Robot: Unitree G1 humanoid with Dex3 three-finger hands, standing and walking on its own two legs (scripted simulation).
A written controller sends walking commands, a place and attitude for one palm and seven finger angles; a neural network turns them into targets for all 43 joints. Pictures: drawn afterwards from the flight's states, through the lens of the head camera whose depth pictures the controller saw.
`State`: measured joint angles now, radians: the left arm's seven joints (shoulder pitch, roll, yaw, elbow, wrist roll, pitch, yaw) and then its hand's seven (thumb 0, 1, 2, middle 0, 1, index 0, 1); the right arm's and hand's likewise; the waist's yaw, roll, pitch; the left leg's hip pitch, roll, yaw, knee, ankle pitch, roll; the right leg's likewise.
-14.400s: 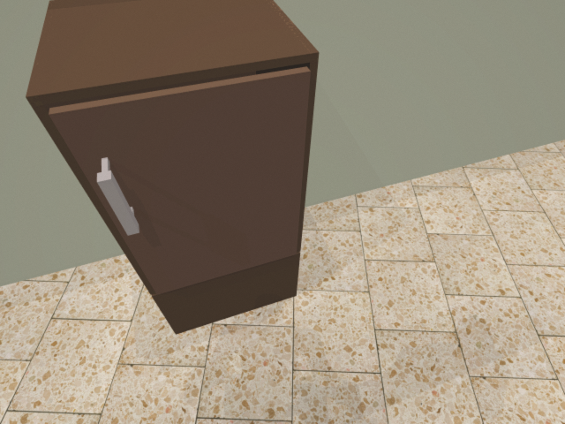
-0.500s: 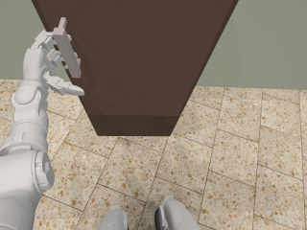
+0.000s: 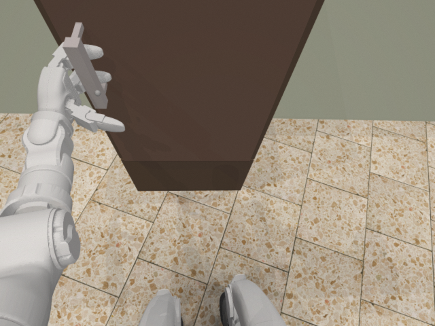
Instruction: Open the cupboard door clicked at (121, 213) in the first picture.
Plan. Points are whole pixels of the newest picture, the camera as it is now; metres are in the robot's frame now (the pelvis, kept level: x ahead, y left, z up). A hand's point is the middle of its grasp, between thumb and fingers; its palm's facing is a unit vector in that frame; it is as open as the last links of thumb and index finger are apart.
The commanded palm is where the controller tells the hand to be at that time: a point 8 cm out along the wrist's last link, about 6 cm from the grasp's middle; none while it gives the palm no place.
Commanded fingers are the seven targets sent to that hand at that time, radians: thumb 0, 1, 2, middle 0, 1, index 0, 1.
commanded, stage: slide the fingers in behind the handle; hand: left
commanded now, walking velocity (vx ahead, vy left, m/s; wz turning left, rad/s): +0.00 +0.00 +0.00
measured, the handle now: (90, 69) +0.57 +0.18 +0.07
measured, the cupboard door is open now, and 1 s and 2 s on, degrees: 0 0 42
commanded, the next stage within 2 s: close the thumb around the handle in 0.14 s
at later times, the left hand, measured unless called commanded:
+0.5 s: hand (92, 93) +0.51 +0.17 +0.08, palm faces -0.08 -1.00 -0.01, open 12.1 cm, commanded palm +0.49 +0.22 +0.07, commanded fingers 0.00 0.28 0.64 -0.36 -1.28 -0.36 -1.28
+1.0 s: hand (98, 91) +0.52 +0.17 +0.08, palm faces -0.07 -1.00 -0.02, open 5.8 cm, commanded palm +0.49 +0.22 +0.07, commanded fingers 0.00 0.90 0.90 -0.40 -1.35 -0.40 -1.35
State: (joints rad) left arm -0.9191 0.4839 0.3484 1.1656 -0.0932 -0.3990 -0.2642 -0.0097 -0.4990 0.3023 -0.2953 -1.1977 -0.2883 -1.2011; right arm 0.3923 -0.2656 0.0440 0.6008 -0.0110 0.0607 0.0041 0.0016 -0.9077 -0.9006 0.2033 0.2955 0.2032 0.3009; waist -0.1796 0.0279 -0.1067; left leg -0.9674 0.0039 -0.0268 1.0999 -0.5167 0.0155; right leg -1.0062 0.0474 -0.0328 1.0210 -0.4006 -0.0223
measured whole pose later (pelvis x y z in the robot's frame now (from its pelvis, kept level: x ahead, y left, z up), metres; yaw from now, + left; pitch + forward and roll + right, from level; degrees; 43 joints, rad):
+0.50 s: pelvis +0.00 +0.00 +0.00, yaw +0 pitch +22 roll -2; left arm -0.90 0.49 0.36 1.14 -0.12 -0.39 -0.31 -0.01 -0.20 0.43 -0.32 -1.23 -0.32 -1.23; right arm 0.39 -0.27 0.04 0.60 -0.01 0.06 0.00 0.00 -0.91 -0.90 0.20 0.30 0.20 0.30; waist -0.17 0.03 -0.12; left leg -0.96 0.01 -0.03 1.09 -0.52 0.02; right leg -1.00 0.05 -0.03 1.01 -0.40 -0.02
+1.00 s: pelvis +0.01 +0.01 +0.00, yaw +0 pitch +23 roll -2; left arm -0.91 0.47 0.36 1.15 -0.09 -0.40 -0.26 0.01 0.71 0.81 -0.38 -1.34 -0.37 -1.35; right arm 0.40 -0.26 0.05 0.60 -0.01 0.07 0.01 0.00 -0.91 -0.90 0.20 0.30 0.20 0.30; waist -0.18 0.03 -0.11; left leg -0.97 0.00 -0.02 1.10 -0.53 0.02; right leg -1.00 0.05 -0.03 1.02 -0.41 -0.01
